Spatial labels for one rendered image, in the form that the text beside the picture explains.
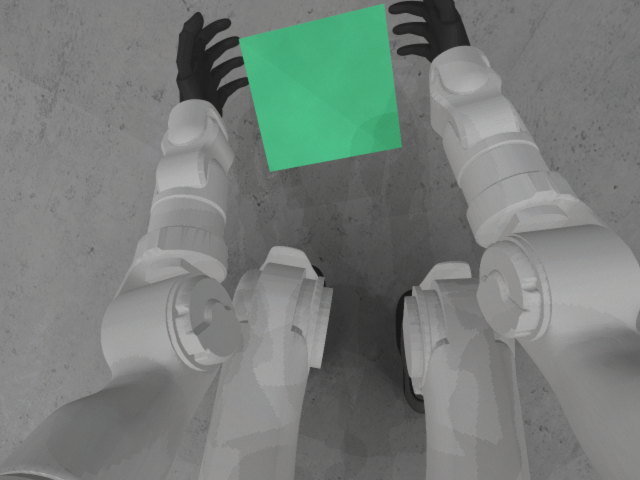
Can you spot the right robot forearm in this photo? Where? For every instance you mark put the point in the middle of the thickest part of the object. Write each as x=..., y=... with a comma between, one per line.
x=505, y=181

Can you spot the robot left foot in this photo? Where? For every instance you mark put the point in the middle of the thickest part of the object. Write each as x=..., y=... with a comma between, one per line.
x=319, y=273

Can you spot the robot right upper arm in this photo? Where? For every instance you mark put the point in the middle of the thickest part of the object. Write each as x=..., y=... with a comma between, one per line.
x=571, y=297

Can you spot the left robot forearm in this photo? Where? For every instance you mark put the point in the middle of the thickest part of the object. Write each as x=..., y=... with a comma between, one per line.
x=189, y=206

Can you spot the left robot hand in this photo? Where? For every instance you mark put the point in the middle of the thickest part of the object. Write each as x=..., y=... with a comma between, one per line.
x=194, y=79

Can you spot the robot right thigh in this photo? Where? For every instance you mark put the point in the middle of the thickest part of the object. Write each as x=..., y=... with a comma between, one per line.
x=474, y=424

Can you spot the carton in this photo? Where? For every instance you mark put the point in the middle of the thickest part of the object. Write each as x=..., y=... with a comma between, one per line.
x=324, y=90

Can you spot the right robot hand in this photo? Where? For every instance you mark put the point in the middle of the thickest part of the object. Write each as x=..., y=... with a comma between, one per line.
x=443, y=28

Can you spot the robot left upper arm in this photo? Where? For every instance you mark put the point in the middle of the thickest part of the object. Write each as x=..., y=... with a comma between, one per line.
x=164, y=344

